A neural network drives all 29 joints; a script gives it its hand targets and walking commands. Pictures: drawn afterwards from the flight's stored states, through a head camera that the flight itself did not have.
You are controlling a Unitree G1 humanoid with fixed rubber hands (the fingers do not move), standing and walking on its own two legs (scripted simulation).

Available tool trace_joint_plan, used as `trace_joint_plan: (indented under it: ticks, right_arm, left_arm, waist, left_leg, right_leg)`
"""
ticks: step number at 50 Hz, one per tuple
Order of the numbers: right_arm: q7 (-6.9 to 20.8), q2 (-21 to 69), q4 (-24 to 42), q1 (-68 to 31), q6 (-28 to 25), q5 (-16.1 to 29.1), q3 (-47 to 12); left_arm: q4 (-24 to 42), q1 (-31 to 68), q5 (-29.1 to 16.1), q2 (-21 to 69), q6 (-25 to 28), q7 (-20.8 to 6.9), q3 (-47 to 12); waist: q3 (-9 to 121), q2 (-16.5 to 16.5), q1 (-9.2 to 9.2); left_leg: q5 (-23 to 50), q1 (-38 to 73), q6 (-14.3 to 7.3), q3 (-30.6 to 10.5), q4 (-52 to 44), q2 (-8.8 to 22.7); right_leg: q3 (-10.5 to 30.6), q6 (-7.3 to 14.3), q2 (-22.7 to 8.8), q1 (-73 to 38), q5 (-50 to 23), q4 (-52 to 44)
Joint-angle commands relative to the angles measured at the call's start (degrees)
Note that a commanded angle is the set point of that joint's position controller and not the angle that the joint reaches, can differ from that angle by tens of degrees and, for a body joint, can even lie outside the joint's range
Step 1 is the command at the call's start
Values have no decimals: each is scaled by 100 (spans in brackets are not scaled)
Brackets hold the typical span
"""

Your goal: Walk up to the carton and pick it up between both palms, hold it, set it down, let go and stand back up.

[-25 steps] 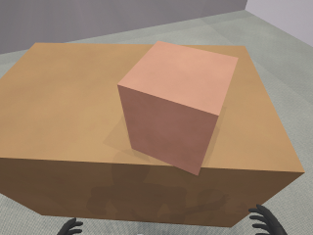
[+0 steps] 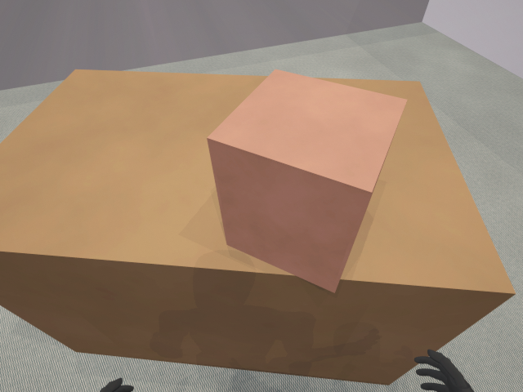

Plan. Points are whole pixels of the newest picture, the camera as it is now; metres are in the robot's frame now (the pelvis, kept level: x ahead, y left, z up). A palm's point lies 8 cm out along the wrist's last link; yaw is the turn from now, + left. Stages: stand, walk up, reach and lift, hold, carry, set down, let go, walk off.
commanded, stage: reach and lift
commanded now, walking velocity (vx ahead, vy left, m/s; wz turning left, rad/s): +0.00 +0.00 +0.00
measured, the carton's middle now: (305, 181) +0.43 -0.04 +0.10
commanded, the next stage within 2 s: none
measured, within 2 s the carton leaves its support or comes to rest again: neither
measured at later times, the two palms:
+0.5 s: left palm (129, 318) +0.25 +0.24 -0.03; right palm (462, 356) +0.19 -0.26 -0.02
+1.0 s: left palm (124, 304) +0.26 +0.24 +0.01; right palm (444, 341) +0.20 -0.22 +0.01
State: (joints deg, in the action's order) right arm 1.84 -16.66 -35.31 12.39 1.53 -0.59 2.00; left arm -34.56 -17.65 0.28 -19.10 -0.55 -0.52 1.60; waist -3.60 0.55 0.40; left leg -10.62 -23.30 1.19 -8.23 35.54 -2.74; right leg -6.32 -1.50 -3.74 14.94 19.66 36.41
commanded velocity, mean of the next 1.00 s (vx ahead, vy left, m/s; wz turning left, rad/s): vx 0.00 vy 0.00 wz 0.00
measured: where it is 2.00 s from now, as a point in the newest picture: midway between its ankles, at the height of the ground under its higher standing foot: outside the picture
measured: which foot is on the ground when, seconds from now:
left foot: down 0.00-1.00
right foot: down 0.00-1.00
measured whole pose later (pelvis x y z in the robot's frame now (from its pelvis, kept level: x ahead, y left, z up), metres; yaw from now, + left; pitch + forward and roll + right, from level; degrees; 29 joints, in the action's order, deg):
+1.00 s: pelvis +0.07 +0.00 +0.02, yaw -10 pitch -6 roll +0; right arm -9.5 -5.9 -8.8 23.3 -8.4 6.0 -1.1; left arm -4.5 -21.9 -9.1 -21.0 -7.6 -7.1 2.6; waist -6.4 -0.3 3.9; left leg -10.8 -2.8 0.6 3.3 19.3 1.8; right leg 2.7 -2.3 -1.7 -3.4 13.1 15.2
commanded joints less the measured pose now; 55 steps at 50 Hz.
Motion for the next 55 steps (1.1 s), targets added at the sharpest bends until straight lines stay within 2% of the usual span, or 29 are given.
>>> trace_joint_plan:
  ticks: [1,2,3,5,6,7,9,12,16,20,22,28,30,32,34,39,43,45,50,55]
  right_arm:
    - [-70,-385,-1136,-1083,-1594,-252,594]
    - [-82,-339,-1119,-1038,-1752,-113,436]
    - [-142,-281,-1134,-864,-1817,-131,326]
    - [-196,-363,-925,-834,-1872,-136,243]
    - [-196,-376,-868,-887,-1845,-169,268]
    - [-168,-424,-857,-1046,-1777,-193,316]
    - [-131,-444,-681,-1095,-1578,-191,420]
    - [-187,-329,-94,-1072,-1325,-191,398]
    - [-234,-106,497,-972,-919,-24,190]
    - [-264,33,1059,-710,-680,84,174]
    - [-283,68,1235,-532,-657,132,191]
    - [-502,105,1590,17,-1030,223,244]
    - [-627,134,1746,143,-1163,240,196]
    - [-732,192,1921,223,-1292,300,116]
    - [-792,238,2151,265,-1376,380,54]
    - [-901,403,2741,656,-1455,556,-77]
    - [-1057,572,3162,877,-1349,615,-131]
    - [-1137,666,3370,1045,-1245,656,-196]
    - [-1311,862,3980,1287,-863,664,-220]
    - [-1500,1067,4553,1516,-215,685,-264]
  left_arm:
    - [1509,1515,106,-633,-739,270,246]
    - [1576,1518,123,-721,-878,222,319]
    - [1600,1421,29,-651,-1030,180,256]
    - [1752,1252,-100,-763,-1226,113,278]
    - [1775,1210,-172,-745,-1308,129,261]
    - [1740,1136,-163,-739,-1385,170,288]
    - [1692,979,-78,-698,-1482,210,357]
    - [1647,831,-42,-701,-1598,204,520]
    - [1678,916,41,-550,-1792,164,643]
    - [1972,1072,-85,-380,-1749,54,596]
    - [2173,1078,-154,-331,-1622,3,571]
    - [2735,706,-420,-456,-954,-175,500]
    - [2838,538,-494,-534,-782,-267,509]
    - [2964,426,-537,-625,-672,-348,537]
    - [3106,309,-564,-692,-623,-389,566]
    - [3630,103,-788,-804,-437,-479,515]
    - [3817,74,-917,-963,-354,-588,530]
    - [3941,-41,-957,-996,-377,-630,530]
    - [4179,-138,-1098,-1080,-459,-703,533]
    - [4276,-234,-1186,-1180,-607,-797,602]
  waist:
    - [328,-55,-266]
    - [341,-637,-251]
    - [345,-891,-281]
    - [336,-880,-149]
    - [334,-719,-112]
    - [234,-272,7]
    - [112,132,99]
    - [-63,207,275]
    - [-401,400,454]
    - [-309,326,387]
    - [-93,277,329]
    - [657,34,124]
    - [720,-73,124]
    - [811,-5,179]
    - [817,97,261]
    - [908,210,265]
    - [634,226,276]
    - [543,259,281]
    - [211,222,310]
    - [-250,132,351]
  left_leg:
    - [-1318,1736,-5,906,-210,260]
    - [-702,2839,34,909,302,15]
    - [-408,3323,-5,848,464,31]
    - [-181,3259,-68,925,296,7]
    - [-227,2945,-96,970,-52,95]
    - [-324,2423,-62,1067,-504,182]
    - [-577,1575,11,1225,-1184,217]
    - [-103,1442,118,1427,-1535,91]
    - [373,1883,207,1548,-1763,25]
    - [425,2269,206,1588,-1876,64]
    - [799,2552,226,1576,-1818,88]
    - [2257,3377,307,1425,-1422,120]
    - [2536,3449,293,1389,-1368,110]
    - [2694,3432,304,1361,-1357,104]
    - [2843,3374,326,1348,-1347,116]
    - [3012,3558,348,1296,-1312,166]
    - [2712,3507,311,1287,-1373,198]
    - [2606,3475,291,1287,-1400,217]
    - [2097,3361,234,1288,-1501,281]
    - [1378,3110,125,1308,-1680,341]
  right_leg:
    - [363,641,33,1351,1672,-1011]
    - [555,826,-279,2372,2212,-1472]
    - [583,752,-352,2855,1969,-1619]
    - [595,635,-307,2520,1513,-1773]
    - [492,512,-135,2065,1013,-1710]
    - [348,410,110,1356,627,-1591]
    - [256,292,378,7,256,-1472]
    - [325,208,457,-660,-288,-1648]
    - [386,150,491,-706,-345,-2016]
    - [435,96,483,-565,-382,-2207]
    - [453,83,505,-519,-676,-2264]
    - [465,1,575,-568,-1990,-2315]
    - [485,-52,561,-684,-2536,-2295]
    - [518,-73,540,-833,-2872,-2249]
    - [518,-46,546,-907,-2923,-2230]
    - [539,-4,526,-853,-2939,-2272]
    - [606,11,461,-725,-2718,-2361]
    - [647,23,426,-758,-2682,-2392]
    - [681,58,372,-599,-2035,-2519]
    - [767,96,297,-579,-1380,-2631]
